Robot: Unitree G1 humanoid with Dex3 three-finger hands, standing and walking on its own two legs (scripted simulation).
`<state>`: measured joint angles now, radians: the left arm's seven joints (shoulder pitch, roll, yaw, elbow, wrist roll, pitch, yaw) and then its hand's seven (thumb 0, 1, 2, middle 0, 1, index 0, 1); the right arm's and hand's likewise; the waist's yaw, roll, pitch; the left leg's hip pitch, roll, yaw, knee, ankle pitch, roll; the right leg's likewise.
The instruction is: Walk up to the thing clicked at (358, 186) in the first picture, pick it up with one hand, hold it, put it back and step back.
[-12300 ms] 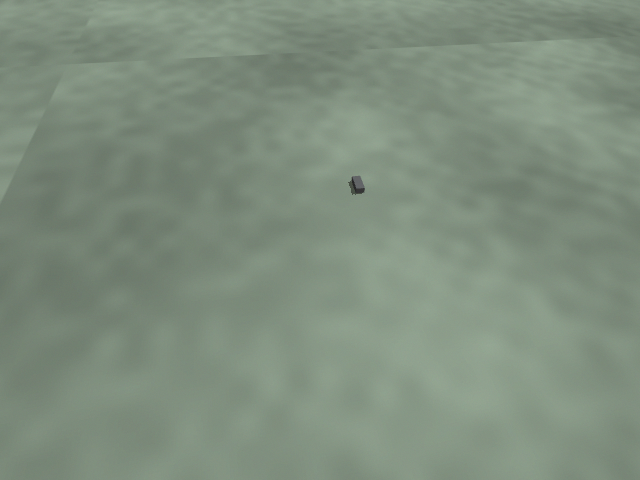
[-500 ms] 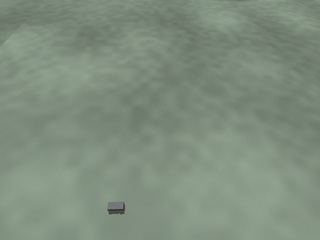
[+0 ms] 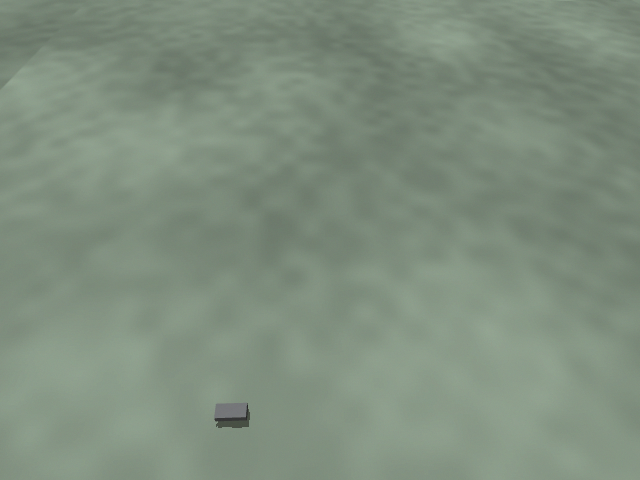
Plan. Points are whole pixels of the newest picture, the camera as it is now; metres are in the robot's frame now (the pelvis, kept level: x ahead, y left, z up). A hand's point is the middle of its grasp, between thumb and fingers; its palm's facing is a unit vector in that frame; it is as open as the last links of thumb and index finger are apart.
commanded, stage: stand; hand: left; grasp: from above
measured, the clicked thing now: (231, 412) +0.45 +0.24 -0.77
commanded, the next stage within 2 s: rise first in 0.44 s
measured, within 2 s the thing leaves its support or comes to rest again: neither
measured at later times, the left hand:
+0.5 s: hand out of the picture +0.07 +0.25 -0.16, palm faces -0.03 -0.94 -0.34, open 7.4 cm
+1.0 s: hand out of the picture +0.13 +0.26 -0.19, palm faces -0.09 -0.91 -0.41, open 12.5 cm
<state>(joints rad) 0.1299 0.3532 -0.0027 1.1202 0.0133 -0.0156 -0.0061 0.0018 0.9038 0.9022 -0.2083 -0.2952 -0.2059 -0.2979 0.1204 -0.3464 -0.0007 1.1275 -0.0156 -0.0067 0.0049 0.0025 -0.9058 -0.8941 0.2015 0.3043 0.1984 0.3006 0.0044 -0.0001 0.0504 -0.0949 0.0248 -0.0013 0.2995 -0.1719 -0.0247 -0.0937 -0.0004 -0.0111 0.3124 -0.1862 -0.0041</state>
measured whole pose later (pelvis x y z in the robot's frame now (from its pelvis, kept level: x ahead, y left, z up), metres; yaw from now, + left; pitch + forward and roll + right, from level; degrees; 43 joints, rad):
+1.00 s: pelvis -0.01 +0.01 -0.05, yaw +0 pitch +11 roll -1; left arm 0.09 0.30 0.13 0.80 0.19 0.13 0.01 0.00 -0.20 0.91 -0.17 -0.91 -0.17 -0.91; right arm 0.25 -0.24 -0.03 0.65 0.02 -0.06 -0.01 0.01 -0.90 -0.89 0.20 0.30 0.20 0.30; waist -0.03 0.00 -0.06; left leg -0.62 0.02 0.00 0.82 -0.39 -0.01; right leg -0.60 -0.01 0.00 0.81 -0.39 0.01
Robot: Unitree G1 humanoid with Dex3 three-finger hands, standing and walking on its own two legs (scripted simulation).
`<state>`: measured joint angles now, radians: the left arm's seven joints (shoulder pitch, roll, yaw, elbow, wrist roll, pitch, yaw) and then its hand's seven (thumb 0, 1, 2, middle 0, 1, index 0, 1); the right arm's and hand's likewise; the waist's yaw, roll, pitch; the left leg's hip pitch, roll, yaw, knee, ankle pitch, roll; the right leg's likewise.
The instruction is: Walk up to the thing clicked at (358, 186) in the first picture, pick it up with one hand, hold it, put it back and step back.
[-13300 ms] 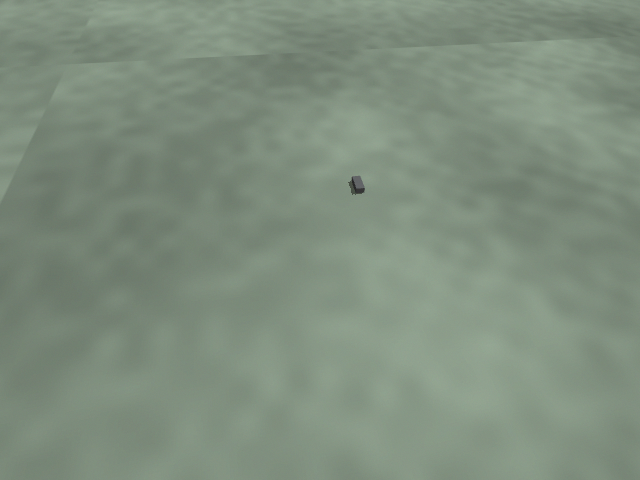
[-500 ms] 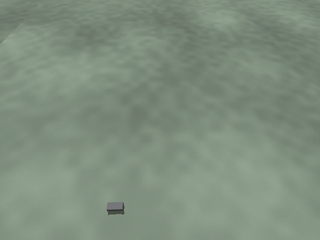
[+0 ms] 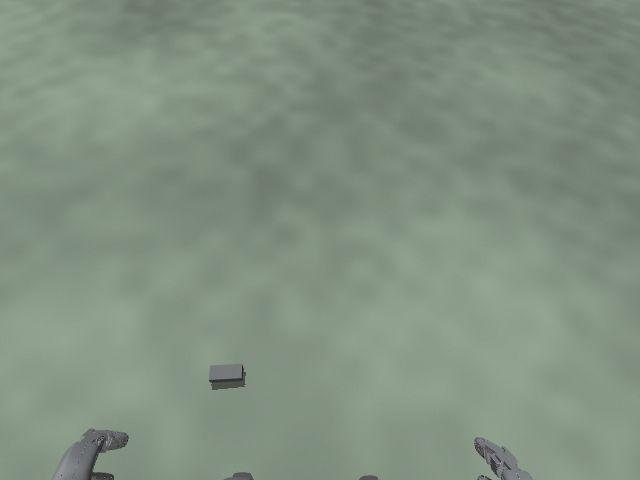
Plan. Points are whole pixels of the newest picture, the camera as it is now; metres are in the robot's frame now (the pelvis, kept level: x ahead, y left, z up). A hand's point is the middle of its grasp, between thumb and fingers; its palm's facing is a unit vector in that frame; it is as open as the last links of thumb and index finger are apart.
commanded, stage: rise first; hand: left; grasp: from above
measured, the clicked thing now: (226, 373) +0.46 +0.23 -0.72
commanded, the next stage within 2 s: none
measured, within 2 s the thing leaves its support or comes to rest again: neither
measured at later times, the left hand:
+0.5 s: hand out of the picture +0.13 +0.26 -0.22, palm faces -0.26 -0.80 -0.54, open 13.9 cm
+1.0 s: hand (170, 421) +0.27 +0.28 -0.43, palm faces -0.47 -0.28 -0.84, open 13.4 cm
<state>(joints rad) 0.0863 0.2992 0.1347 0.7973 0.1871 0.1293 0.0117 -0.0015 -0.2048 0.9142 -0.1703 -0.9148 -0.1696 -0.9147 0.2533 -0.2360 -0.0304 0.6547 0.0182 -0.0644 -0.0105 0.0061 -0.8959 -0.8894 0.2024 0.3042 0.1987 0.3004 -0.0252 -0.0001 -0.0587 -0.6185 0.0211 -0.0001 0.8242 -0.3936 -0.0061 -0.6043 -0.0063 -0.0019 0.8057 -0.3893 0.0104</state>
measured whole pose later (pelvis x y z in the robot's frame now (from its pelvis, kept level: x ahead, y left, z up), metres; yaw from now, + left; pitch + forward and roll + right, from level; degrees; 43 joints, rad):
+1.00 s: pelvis -0.08 +0.00 -0.28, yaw -2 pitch +34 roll -3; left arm -0.49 0.52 0.08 0.94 0.89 -0.13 0.19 -0.01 -0.42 0.93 -0.19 -0.96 -0.18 -0.96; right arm 0.10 -0.27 -0.06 0.72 -0.03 -0.14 0.05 0.01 -0.89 -0.89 0.20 0.30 0.20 0.30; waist -0.04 0.01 -0.15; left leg -1.94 0.02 -0.06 2.01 -0.67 -0.02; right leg -1.91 0.01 -0.03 1.98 -0.66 0.01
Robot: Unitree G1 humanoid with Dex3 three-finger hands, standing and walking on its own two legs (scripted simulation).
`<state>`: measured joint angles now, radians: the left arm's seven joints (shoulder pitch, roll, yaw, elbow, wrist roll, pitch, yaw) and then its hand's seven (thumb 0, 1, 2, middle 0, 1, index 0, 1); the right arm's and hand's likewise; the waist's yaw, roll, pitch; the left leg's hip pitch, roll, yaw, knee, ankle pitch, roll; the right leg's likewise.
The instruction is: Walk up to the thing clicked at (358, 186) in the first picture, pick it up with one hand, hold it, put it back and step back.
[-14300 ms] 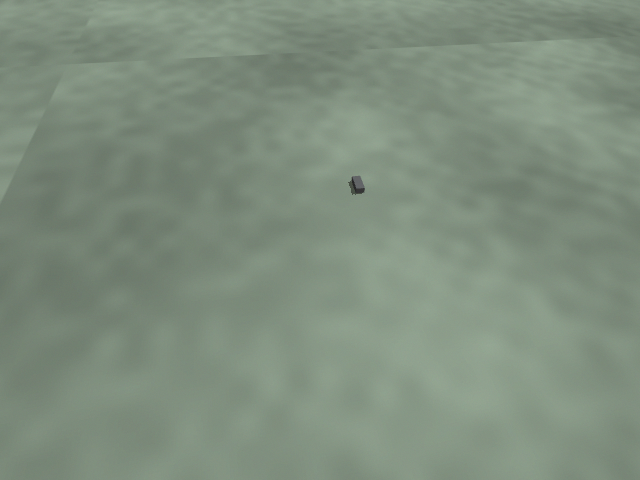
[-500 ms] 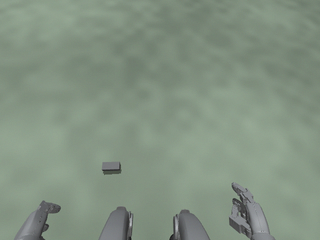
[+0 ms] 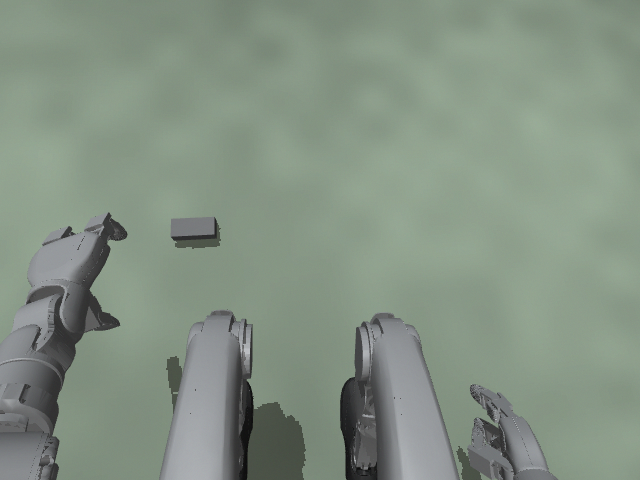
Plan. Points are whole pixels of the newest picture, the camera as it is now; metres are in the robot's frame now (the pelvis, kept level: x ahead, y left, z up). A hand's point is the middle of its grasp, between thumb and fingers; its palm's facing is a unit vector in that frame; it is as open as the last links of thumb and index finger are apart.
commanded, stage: rise first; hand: left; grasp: from above
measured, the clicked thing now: (194, 228) +0.53 +0.25 -0.44
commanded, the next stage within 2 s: none
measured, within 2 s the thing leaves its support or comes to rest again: neither
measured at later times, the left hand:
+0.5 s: hand (134, 247) +0.43 +0.30 -0.25, palm faces -0.46 -0.04 -0.89, open 13.3 cm
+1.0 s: hand (151, 236) +0.47 +0.29 -0.30, palm faces -0.47 -0.06 -0.88, open 13.3 cm
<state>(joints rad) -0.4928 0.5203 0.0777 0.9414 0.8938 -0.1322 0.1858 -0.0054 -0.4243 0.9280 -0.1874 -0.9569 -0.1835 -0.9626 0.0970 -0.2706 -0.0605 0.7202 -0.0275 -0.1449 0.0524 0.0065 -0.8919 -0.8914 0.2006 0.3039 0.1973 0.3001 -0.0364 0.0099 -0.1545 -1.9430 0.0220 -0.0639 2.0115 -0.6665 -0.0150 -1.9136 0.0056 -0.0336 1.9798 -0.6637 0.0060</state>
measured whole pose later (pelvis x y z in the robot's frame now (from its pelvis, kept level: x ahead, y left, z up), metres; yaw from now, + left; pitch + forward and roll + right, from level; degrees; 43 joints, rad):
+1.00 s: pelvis +0.00 +0.01 -0.12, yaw -5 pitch +34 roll -8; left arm -0.95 0.78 0.12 1.44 1.25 -0.21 0.38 0.00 -0.39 0.90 -0.20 -0.89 -0.21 -0.88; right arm 0.14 -0.26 0.06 0.74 -0.15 -0.05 0.13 0.00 -0.90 -0.89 0.20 0.30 0.20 0.30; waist -0.22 -0.03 -0.03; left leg -2.32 0.02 -0.13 2.41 -0.70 0.00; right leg -2.25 0.03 -0.08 2.32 -0.68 0.04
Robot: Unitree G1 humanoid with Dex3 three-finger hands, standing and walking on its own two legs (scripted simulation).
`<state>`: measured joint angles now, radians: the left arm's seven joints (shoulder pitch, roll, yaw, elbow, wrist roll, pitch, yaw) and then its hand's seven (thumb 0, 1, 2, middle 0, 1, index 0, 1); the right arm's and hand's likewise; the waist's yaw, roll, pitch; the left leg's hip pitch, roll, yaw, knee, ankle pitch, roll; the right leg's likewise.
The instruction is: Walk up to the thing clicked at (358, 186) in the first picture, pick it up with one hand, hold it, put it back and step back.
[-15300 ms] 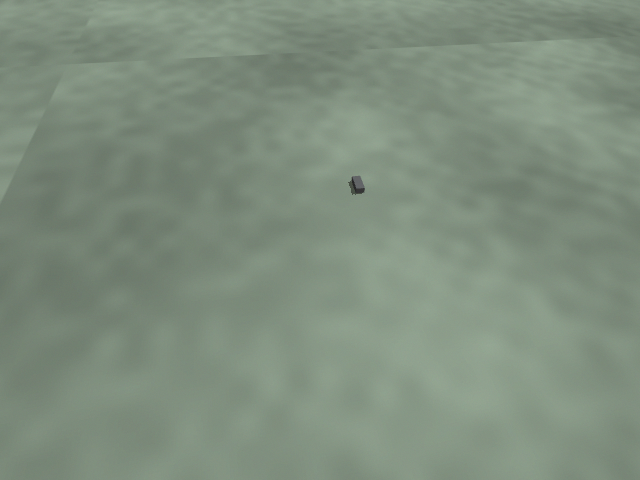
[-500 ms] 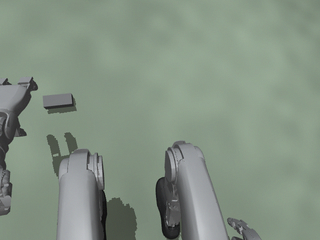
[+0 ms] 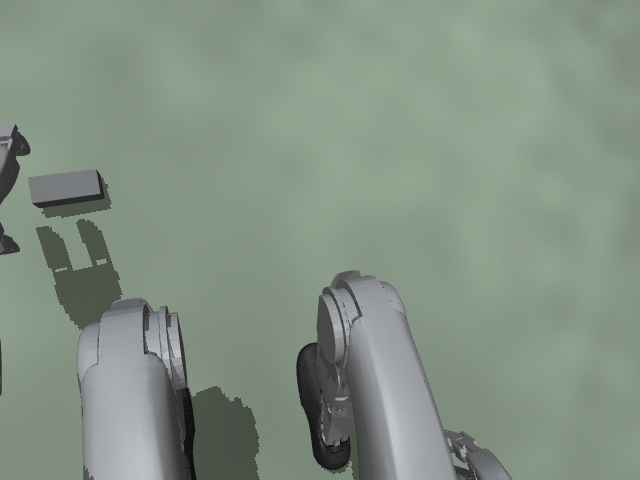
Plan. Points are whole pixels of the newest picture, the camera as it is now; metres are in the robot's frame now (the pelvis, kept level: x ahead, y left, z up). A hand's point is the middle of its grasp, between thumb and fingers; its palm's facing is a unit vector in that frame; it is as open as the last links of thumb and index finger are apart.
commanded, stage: rise first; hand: left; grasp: from above
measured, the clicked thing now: (68, 188) +0.51 +0.29 -0.32
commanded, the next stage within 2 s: none
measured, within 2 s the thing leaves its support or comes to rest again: neither
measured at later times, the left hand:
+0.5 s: hand (6, 199) +0.45 +0.32 -0.20, palm faces -0.45 -0.11 -0.89, open 13.6 cm
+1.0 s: hand (8, 195) +0.46 +0.32 -0.21, palm faces -0.46 -0.11 -0.88, open 13.6 cm
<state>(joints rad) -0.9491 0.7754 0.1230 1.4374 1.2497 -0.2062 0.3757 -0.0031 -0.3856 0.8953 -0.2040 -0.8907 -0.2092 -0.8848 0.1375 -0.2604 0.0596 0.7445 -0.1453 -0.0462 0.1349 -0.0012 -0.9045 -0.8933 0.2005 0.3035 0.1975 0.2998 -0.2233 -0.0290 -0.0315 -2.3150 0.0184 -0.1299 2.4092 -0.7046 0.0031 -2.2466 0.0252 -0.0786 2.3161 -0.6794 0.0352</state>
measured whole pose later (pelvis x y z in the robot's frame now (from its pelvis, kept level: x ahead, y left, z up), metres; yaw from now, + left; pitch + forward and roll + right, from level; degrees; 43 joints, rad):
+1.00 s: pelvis +0.00 +0.00 -0.02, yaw -2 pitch +33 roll -10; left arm -1.02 0.89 0.13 1.53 1.27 -0.23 0.39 0.00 -0.42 0.93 -0.19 -0.91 -0.18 -0.91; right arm 0.14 -0.29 0.14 0.71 -0.18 -0.05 0.16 0.00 -0.90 -0.89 0.20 0.30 0.20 0.30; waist -0.28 -0.05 0.03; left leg -2.36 0.01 -0.17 2.48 -0.70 0.00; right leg -2.27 0.03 -0.11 2.35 -0.67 0.04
